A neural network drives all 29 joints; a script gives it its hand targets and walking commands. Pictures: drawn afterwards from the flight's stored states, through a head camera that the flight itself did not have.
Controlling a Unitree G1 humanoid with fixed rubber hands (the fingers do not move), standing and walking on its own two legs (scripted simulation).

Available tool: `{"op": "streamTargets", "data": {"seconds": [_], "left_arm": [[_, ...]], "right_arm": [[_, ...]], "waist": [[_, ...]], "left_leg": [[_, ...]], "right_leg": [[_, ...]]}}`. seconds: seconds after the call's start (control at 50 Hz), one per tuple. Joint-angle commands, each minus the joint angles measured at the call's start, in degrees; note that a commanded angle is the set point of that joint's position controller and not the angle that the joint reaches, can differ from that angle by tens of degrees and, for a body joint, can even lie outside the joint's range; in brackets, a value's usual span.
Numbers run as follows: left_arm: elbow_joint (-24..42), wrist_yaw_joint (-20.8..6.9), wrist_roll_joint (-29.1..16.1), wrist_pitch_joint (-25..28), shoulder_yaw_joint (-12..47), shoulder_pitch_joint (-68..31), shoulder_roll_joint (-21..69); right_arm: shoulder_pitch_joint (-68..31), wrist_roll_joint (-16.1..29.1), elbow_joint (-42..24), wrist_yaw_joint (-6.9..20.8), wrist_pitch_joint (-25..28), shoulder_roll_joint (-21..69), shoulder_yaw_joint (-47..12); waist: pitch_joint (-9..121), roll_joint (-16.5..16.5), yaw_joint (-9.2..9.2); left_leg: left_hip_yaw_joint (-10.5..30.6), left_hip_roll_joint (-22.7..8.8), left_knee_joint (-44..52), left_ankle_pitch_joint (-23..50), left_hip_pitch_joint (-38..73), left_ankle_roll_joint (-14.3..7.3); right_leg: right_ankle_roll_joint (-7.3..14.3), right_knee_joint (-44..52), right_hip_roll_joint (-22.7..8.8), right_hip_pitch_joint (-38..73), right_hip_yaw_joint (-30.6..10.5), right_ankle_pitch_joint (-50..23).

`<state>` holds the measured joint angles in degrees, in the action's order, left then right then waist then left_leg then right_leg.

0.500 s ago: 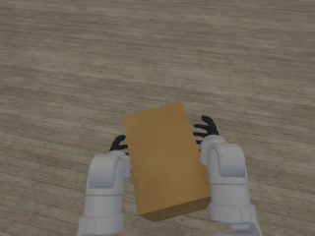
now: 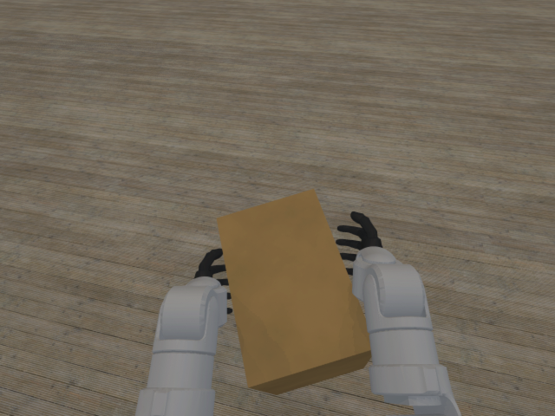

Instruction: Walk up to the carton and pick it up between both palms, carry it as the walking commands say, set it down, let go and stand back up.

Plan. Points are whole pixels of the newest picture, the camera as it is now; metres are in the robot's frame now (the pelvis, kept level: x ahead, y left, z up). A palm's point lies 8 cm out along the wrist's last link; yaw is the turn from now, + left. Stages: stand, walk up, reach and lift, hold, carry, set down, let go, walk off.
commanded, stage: carry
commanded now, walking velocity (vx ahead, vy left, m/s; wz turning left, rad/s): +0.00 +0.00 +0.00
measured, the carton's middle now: (294, 297) +0.33 +0.00 +0.00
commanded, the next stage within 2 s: hold in 0.10 s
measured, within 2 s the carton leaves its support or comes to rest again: neither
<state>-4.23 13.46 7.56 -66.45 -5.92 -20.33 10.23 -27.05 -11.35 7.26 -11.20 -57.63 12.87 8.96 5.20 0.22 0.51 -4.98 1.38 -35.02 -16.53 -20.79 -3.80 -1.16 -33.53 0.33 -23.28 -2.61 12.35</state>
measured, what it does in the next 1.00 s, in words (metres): shifts its weight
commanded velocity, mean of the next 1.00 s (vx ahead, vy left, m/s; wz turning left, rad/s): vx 0.00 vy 0.00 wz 0.00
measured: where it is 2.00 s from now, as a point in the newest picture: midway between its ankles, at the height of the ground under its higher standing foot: outside the picture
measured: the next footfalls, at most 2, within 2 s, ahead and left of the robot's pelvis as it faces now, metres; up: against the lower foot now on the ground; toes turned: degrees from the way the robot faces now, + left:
none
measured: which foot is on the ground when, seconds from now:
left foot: down 0.00-1.00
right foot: down 0.00-1.00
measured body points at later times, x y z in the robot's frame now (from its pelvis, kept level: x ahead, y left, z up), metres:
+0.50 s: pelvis -0.02 -0.04 +0.00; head -0.09 -0.06 +0.45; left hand +0.28 +0.11 +0.04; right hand +0.32 -0.13 +0.08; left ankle +0.02 +0.08 -0.73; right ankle +0.06 -0.15 -0.73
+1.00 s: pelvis -0.07 -0.13 -0.02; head +0.00 -0.13 +0.42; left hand +0.28 +0.10 -0.03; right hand +0.33 -0.13 -0.01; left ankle +0.02 +0.07 -0.72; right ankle +0.06 -0.15 -0.73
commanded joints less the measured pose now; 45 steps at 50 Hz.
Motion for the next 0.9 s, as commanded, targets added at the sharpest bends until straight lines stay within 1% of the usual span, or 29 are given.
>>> {"op": "streamTargets", "data": {"seconds": [0.0, 0.02, 0.04, 0.06, 0.08, 0.1, 0.14, 0.16, 0.2, 0.22, 0.24, 0.26, 0.28, 0.3, 0.36, 0.4, 0.46, 0.48, 0.5, 0.52, 0.54, 0.58, 0.62, 0.7, 0.74, 0.76, 0.78, 0.84, 0.88], "left_arm": [[1.25, -16.7, -15.65, 8.11, 22.7, -35.83, 52.98], [7.37, -16.71, -18.04, 9.38, 26.07, -38.93, 53.71], [22.33, -16.77, -24.78, 8.12, 34.27, -43.83, 55.73], [16.21, -16.92, -21.89, 8.9, 31.0, -42.64, 55.28], [20.08, -16.8, -23.08, 8.65, 32.2, -43.35, 54.62], [-14.78, -18.99, -3.33, 16.49, 13.47, -29.16, 57.35], [-6.18, -17.64, -6.01, 23.66, 18.99, -36.96, 63.3], [-1.03, -17.6, -7.58, 25.62, 22.17, -39.52, 63.31], [5.99, -16.82, -10.17, 28.06, 24.55, -42.09, 68.29], [7.24, -16.88, -11.2, 28.68, 26.61, -42.75, 70.27], [5.95, -17.36, -12.43, 29.73, 29.92, -41.91, 73.0], [5.1, -16.84, -17.88, 31.45, 35.43, -43.7, 73.12], [6.71, -16.01, -15.64, 30.99, 34.75, -40.94, 72.89], [0.47, -16.8, -15.28, 30.23, 34.18, -38.38, 71.86], [-14.92, -17.39, -6.71, 30.45, 21.17, -34.16, 64.68], [-20.03, -17.72, -4.32, 31.56, 15.32, -42.33, 62.24], [-24.75, -17.56, -0.28, 32.99, 6.85, -50.63, 57.6], [-24.92, -17.63, -0.09, 34.15, 4.85, -56.24, 56.09], [-25.78, -17.65, 0.84, 35.0, 1.72, -57.57, 54.51], [-24.39, -17.68, -0.14, 35.81, 0.48, -64.62, 51.99], [-29.04, -17.64, 1.03, 36.57, -3.95, -62.86, 48.63], [-33.66, -18.71, 1.78, 37.79, -8.14, -62.57, 43.84], [-40.13, -19.69, 3.48, 38.79, -12.8, -64.97, 38.28], [-42.88, -21.12, 9.44, 41.58, -21.52, -66.96, 29.85], [-46.21, -21.22, 11.69, 42.1, -24.45, -65.37, 26.89], [-46.43, -22.01, 11.35, 43.3, -24.11, -66.13, 26.95], [-46.05, -22.24, 11.2, 44.28, -23.47, -66.52, 25.08], [-43.53, -23.55, 9.1, 47.57, -19.04, -71.68, 26.76], [-46.97, -23.52, 9.95, 48.93, -19.83, -69.34, 24.81]], "right_arm": [[-8.81, 14.65, 15.18, 16.17, -1.41, 57.47, -22.42], [-8.45, 15.94, 11.14, 16.3, -0.4, 57.01, -24.65], [-11.1, 21.82, -2.56, 16.19, -1.52, 60.01, -32.31], [-8.97, 19.25, 5.36, 16.55, -1.17, 59.34, -28.45], [-9.76, 20.93, 2.64, 16.62, -1.21, 60.18, -30.18], [-0.69, 3.26, 35.77, 19.19, 6.69, 53.1, -7.49], [-7.0, 5.15, 27.18, 21.65, 13.54, 54.69, -14.37], [-9.33, 6.59, 22.88, 22.78, 15.18, 57.72, -19.13], [-21.02, 11.04, 14.41, 25.68, 19.24, 60.04, -28.27], [-23.71, 11.61, 10.22, 26.1, 20.48, 60.86, -30.61], [-25.05, 12.78, 6.92, 25.07, 21.12, 61.99, -32.45], [-13.66, 10.84, 6.07, 24.4, 21.6, 57.6, -27.26], [-10.6, 8.85, 10.04, 24.09, 21.07, 57.87, -26.23], [-8.6, 7.54, 10.47, 23.81, 20.97, 54.82, -25.66], [-7.23, 0.18, 25.95, 24.99, 19.64, 54.48, -16.87], [-11.37, -1.24, 34.71, 26.15, 19.88, 53.62, -11.47], [-19.88, -2.35, 41.34, 27.09, 21.58, 53.17, -4.15], [-22.56, -3.66, 44.62, 26.49, 22.23, 52.47, -0.64], [-26.89, -2.46, 45.5, 26.04, 23.24, 52.8, 0.2], [-28.4, -3.91, 48.19, 25.01, 23.38, 52.99, 3.22], [-35.61, -1.63, 45.45, 24.07, 24.23, 53.57, 1.25], [-37.07, -1.3, 46.15, 21.0, 25.23, 54.46, -0.59], [-41.08, -3.72, 45.01, 17.31, 25.46, 51.56, 1.57], [-39.47, -7.53, 52.48, 13.33, 27.02, 52.1, 8.48], [-38.19, -8.85, 54.8, 11.29, 28.6, 47.92, 13.7], [-36.69, -10.24, 55.73, 9.94, 28.78, 47.3, 15.36], [-37.75, -9.52, 55.24, 9.26, 30.16, 46.15, 15.49], [-40.42, -10.07, 54.49, 7.32, 32.57, 46.28, 15.55], [-45.11, -8.52, 52.64, 6.53, 34.08, 44.92, 13.73]], "waist": [[20.53, -0.77, 0.43], [20.5, 0.71, 0.23], [20.97, 0.54, -0.03], [19.02, 2.85, 0.21], [18.5, 1.89, 0.23], [4.79, 7.71, -1.97], [11.53, 9.42, -3.42], [13.57, 7.89, -1.67], [23.05, 7.75, 5.22], [27.74, 3.15, 4.58], [31.25, 4.43, 3.0], [31.09, -1.13, -7.96], [28.52, 0.51, -6.01], [25.21, 1.16, -8.9], [7.75, -0.02, -7.91], [1.89, 5.48, -5.2], [-4.01, 6.45, -1.65], [-4.44, 6.53, -2.64], [-3.17, 5.69, 0.02], [-4.22, 3.05, -0.83], [-4.43, -0.18, 2.25], [-3.98, -7.7, 4.32], [-4.12, -13.21, 1.62], [-4.84, -11.21, 2.39], [-7.37, -8.98, 1.09], [-6.75, -10.01, -1.44], [-5.57, -6.47, 0.12], [3.0, -3.28, -2.11], [6.98, -1.71, 1.84]], "left_leg": [[7.87, -8.72, 7.76, 7.42, 8.62, -0.49], [7.62, -8.97, 7.59, 8.11, 9.54, -0.33], [7.77, -9.08, 7.83, 7.66, 9.26, -0.6], [6.97, -8.8, 8.63, 6.45, 9.18, -0.15], [7.17, -9.19, 8.83, 6.78, 8.43, -0.2], [11.07, -0.29, 9.37, 12.0, 10.97, 3.37], [16.85, -2.61, 8.96, 25.69, 17.55, 4.78], [15.97, -1.39, 8.48, 30.97, 18.19, 5.06], [16.88, -2.51, 8.9, 38.38, 25.8, 6.65], [16.21, -2.16, 7.77, 42.56, 29.08, 6.91], [15.85, -2.13, 6.75, 43.31, 27.32, 6.88], [14.38, 0.34, 5.75, 40.06, 31.85, 5.59], [16.37, -1.04, 7.42, 37.93, 30.29, 5.46], [13.98, 0.1, 8.59, 31.48, 28.95, 4.91], [13.43, -0.56, 16.17, 0.25, 18.14, 2.3], [15.69, -2.34, 19.0, -15.61, 9.77, 0.77], [16.55, -3.43, 20.82, -27.36, 0.79, -0.74], [16.46, -2.38, 19.26, -28.76, 0.32, -0.25], [15.03, -1.56, 17.95, -27.56, 0.86, 0.34], [13.87, -0.77, 15.53, -25.72, 0.11, 0.3], [12.1, 0.67, 12.66, -22.09, 0.59, -0.35], [8.92, 3.77, 5.02, -9.15, 5.43, 0.09], [8.93, 4.43, 0.96, -7.06, 8.38, 0.06], [7.31, 4.56, -2.63, -6.19, 8.36, -0.34], [7.58, 3.75, -2.24, -6.16, 5.41, -0.48], [7.57, 4.21, -2.5, -5.56, 1.87, -0.67], [7.1, 4.21, -1.92, -4.68, -0.82, -0.88], [7.26, 3.45, -1.94, -2.16, -6.03, -1.03], [6.96, 4.26, -2.47, -2.21, -8.92, -1.08]], "right_leg": [[3.12, 2.86, -4.86, 5.52, -1.49, -7.1], [3.41, 2.57, -5.09, 4.49, -2.03, -7.69], [3.59, 2.31, -4.31, 5.29, -1.42, -7.5], [3.29, 2.97, -4.92, 4.33, -2.31, -7.39], [3.46, 3.32, -5.07, 4.15, -1.94, -7.51], [4.97, 5.94, 8.08, 11.02, -2.72, -2.01], [5.39, 2.88, 8.09, 15.39, -3.79, -11.51], [5.18, 3.68, 7.46, 15.58, -4.4, -13.26], [3.9, 2.49, 6.66, 12.32, -4.51, -14.52], [3.26, 3.49, 6.74, 13.3, -3.67, -17.29], [2.66, 2.88, 6.37, 15.59, -3.11, -19.98], [3.71, 1.51, 6.58, 20.01, -3.4, -27.81], [3.86, 1.14, 7.17, 19.38, -2.38, -24.82], [3.93, 2.39, 6.53, 19.04, -2.39, -21.79], [3.04, 4.09, 5.4, 16.3, -1.66, -5.22], [3.12, 1.98, 5.36, 17.69, -1.18, 4.66], [2.76, 0.29, 5.56, 21.36, -0.61, 10.03], [2.56, 1.48, 4.42, 20.89, -1.93, 14.23], [2.69, 2.52, 3.3, 20.49, -3.98, 17.24], [2.88, 4.08, 2.43, 19.57, -5.31, 20.78], [2.37, 5.62, 0.7, 18.58, -6.98, 23.93], [2.83, 12.1, -3.19, 11.94, -10.54, 25.76], [1.7, 15.06, -5.1, 7.52, -12.32, 30.52], [0.18, 16.48, -7.2, 6.14, -15.79, 33.09], [0.57, 15.69, -6.43, 7.0, -15.33, 31.29], [0.14, 16.01, -6.47, 9.98, -16.06, 29.28], [0.22, 14.1, -5.93, 11.66, -15.43, 25.63], [-0.19, 11.14, -5.28, 18.17, -15.96, 20.55], [-0.77, 9.22, -4.59, 18.64, -15.73, 20.96]]}}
